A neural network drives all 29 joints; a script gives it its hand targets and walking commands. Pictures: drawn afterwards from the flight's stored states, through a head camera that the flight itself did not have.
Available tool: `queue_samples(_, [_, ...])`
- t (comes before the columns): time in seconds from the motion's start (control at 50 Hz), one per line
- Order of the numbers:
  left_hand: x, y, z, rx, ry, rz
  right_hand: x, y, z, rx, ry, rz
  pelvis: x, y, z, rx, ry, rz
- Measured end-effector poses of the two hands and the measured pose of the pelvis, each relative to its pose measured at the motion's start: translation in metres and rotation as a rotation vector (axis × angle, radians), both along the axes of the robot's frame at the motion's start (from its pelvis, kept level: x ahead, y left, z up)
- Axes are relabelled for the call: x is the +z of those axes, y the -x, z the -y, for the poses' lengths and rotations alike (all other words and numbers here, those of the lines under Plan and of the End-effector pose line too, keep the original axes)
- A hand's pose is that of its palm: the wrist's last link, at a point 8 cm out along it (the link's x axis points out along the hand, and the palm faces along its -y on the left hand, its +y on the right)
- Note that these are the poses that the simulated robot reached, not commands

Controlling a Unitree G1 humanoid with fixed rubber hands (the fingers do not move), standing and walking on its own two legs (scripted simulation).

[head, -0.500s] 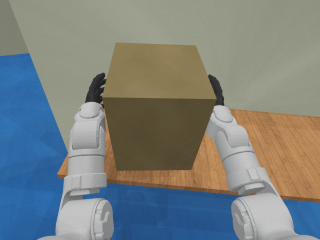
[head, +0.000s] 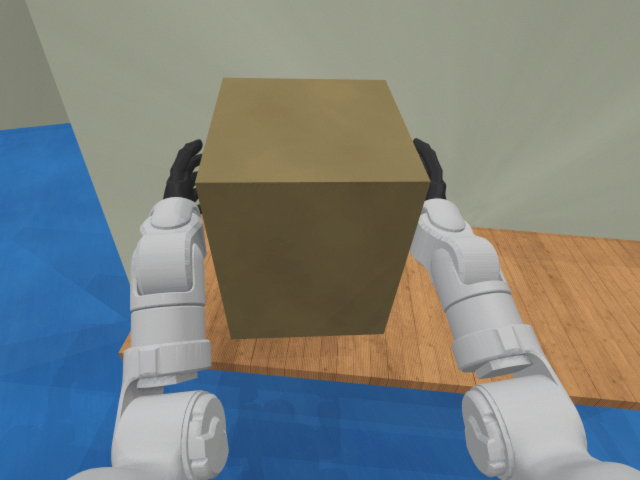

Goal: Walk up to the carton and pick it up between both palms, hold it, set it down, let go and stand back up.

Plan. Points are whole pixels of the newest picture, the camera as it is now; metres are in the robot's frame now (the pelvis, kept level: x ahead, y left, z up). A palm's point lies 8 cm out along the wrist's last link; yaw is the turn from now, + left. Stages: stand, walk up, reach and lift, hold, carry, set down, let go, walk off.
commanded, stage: hold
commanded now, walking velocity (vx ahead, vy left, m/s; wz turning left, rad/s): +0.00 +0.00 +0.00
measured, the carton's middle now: (307, 211) +0.38 +0.01 +0.20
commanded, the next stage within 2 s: none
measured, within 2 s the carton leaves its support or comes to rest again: neither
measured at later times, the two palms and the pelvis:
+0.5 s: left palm (180, 204) +0.36 +0.16 +0.22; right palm (424, 200) +0.36 -0.13 +0.22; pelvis +0.00 +0.00 +0.00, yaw +0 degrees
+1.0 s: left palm (181, 204) +0.36 +0.16 +0.22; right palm (426, 202) +0.36 -0.13 +0.22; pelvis +0.00 +0.00 +0.00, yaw +0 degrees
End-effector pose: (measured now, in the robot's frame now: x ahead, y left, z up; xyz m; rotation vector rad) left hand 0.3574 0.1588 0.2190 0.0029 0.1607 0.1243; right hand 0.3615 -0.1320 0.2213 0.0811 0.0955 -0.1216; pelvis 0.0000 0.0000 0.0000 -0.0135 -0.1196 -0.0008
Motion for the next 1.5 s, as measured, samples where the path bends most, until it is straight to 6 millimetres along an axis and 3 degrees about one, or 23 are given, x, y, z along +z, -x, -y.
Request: queue_samples(1.5, [0.0039,0.0017,-0.0020,-0.003,-0.002,-0.002,0.0030,0.0013,-0.0017,-0.001,-0.010,-0.007,-0.0006,-0.0014,-0.0002,-0.002,-0.004,0.020])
